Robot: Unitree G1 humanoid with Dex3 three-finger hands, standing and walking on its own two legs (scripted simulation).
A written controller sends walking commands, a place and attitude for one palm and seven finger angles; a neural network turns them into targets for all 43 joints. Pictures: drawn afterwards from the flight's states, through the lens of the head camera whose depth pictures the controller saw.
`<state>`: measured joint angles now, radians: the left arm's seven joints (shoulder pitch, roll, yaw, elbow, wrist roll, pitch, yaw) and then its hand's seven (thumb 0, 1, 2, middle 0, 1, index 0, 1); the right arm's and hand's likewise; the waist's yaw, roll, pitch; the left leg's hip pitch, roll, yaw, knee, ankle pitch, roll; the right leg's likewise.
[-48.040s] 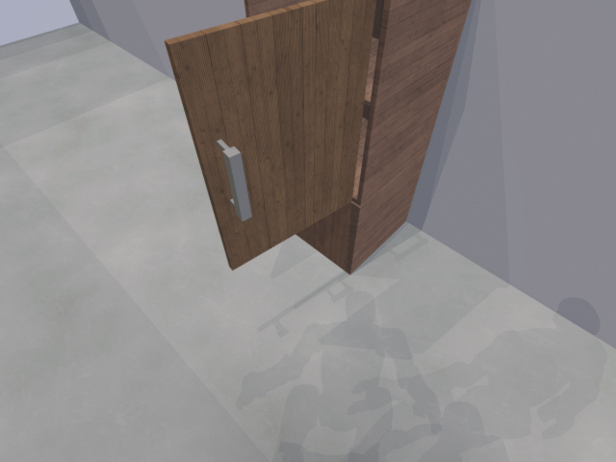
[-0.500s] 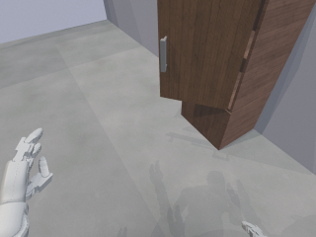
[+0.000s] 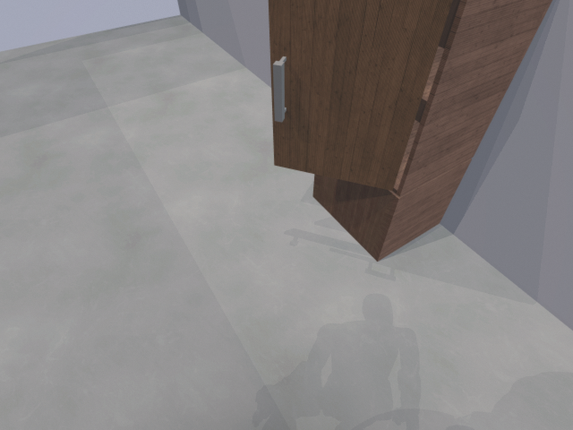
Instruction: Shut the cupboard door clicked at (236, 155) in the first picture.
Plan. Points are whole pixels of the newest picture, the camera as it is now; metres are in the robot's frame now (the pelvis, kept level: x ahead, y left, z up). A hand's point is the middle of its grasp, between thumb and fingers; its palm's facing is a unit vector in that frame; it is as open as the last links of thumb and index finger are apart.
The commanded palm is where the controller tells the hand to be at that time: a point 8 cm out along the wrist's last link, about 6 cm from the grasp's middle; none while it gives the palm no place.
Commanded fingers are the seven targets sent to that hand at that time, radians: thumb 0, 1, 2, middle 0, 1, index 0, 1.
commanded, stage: let the arm hang, fingers relaxed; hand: left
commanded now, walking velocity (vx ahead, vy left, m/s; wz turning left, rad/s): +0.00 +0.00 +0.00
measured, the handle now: (281, 89) +1.00 +0.06 -0.03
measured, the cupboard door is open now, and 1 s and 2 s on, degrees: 39 39 39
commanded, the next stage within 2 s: look to check the result in 0.52 s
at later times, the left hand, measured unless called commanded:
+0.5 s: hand out of the picture -0.03 +0.17 -0.18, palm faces +0.03 -0.99 -0.12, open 7.4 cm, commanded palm none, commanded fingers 0.00 0.90 0.90 -0.20 -0.30 -0.20 -0.30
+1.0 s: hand out of the picture +0.00 +0.22 -0.17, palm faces +0.00 -0.98 -0.19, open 7.4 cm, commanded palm none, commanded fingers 0.00 0.90 0.90 -0.20 -0.30 -0.20 -0.30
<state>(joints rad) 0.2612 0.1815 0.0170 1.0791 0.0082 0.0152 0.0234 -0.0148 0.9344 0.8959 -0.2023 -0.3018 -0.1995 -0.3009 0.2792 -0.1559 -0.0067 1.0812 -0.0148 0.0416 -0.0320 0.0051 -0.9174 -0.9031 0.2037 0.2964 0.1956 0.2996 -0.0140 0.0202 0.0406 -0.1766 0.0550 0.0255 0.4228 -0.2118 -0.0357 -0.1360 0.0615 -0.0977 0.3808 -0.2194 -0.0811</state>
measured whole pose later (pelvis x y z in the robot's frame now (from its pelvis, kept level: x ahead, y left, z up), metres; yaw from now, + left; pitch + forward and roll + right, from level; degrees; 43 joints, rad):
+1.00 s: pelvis +0.00 +0.05 +0.00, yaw -2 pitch -2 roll +0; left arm 0.30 0.16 0.01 1.14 0.01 -0.01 0.03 0.01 0.91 0.90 -0.20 -0.30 -0.20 -0.30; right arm 0.29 -0.15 0.00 1.13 -0.01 0.00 -0.03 0.00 -0.91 -0.90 0.20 0.30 0.20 0.30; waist 0.00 0.00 0.04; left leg -0.15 0.00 0.09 0.37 -0.20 0.03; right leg -0.15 0.00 -0.04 0.38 -0.21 -0.02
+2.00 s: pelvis +0.20 +0.02 -0.03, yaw +2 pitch -2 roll +0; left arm 0.15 0.16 0.07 0.96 0.01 -0.02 0.00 0.01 0.92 0.90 -0.20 -0.30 -0.20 -0.30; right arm 0.41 -0.14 -0.03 1.14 0.00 0.02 -0.04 0.00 -0.90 -0.90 0.21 0.30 0.20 0.30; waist -0.02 0.04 0.14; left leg -0.11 0.03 0.06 0.92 -0.56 -0.01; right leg -0.44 0.03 -0.07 0.68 -0.21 -0.09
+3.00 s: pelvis +0.34 +0.02 -0.01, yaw -16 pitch -1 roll +0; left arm 0.27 0.19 0.05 1.03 0.02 0.02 -0.02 0.01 0.91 0.90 -0.20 -0.30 -0.20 -0.30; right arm 0.33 -0.19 -0.03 1.02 -0.03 -0.03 -0.01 0.00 -0.91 -0.90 0.20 0.30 0.19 0.30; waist -0.03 -0.02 0.03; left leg -0.28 0.05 0.09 0.58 -0.27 0.00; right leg -0.28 0.01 0.01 0.77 -0.46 -0.03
